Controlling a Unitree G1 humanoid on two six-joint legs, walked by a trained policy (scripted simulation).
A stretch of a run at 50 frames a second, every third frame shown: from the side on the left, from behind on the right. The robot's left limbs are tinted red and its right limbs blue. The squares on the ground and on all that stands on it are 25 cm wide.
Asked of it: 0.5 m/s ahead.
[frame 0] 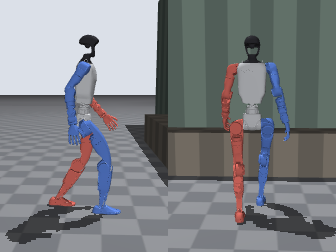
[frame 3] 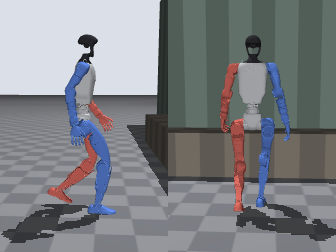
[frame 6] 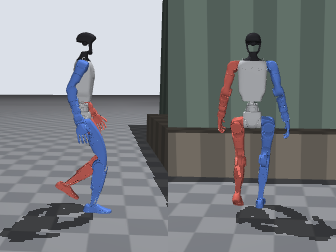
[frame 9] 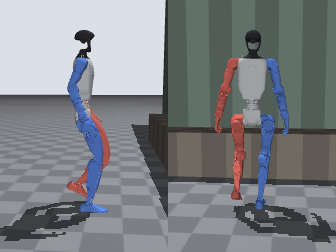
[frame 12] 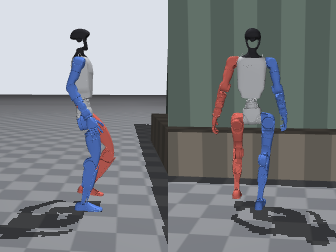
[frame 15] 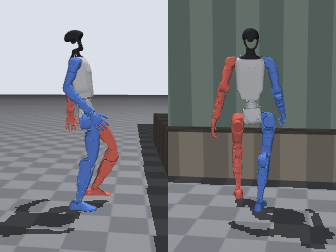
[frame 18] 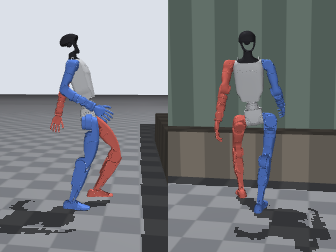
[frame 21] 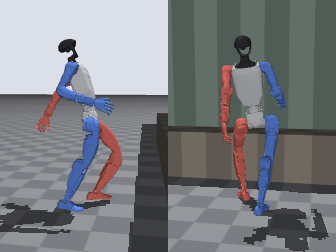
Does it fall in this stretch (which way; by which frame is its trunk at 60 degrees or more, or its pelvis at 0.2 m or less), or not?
no
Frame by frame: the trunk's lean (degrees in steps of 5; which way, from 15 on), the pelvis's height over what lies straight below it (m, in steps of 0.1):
0: 5, 0.7
3: 5, 0.7
6: 5, 0.8
9: 0, 0.8
12: 5, 0.8
15: 10, 0.8
18: 20 backward, 0.8
21: 25 backward, 0.7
